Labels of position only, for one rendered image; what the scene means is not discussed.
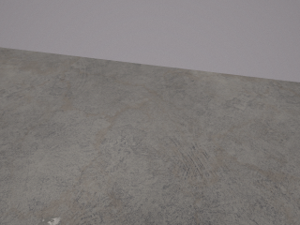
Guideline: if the left robot hand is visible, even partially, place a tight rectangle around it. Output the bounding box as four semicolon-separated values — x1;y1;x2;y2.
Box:
38;216;61;225

